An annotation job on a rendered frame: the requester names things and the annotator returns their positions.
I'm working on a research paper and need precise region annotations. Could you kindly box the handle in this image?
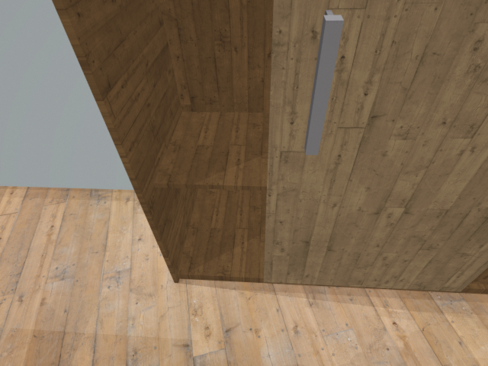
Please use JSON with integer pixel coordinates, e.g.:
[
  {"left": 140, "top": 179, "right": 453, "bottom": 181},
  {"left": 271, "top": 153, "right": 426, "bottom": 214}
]
[{"left": 304, "top": 10, "right": 344, "bottom": 156}]

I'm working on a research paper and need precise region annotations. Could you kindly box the wardrobe door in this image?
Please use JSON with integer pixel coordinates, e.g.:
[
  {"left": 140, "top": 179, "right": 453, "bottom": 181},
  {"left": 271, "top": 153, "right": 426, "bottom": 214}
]
[
  {"left": 264, "top": 0, "right": 488, "bottom": 292},
  {"left": 471, "top": 268, "right": 488, "bottom": 284}
]

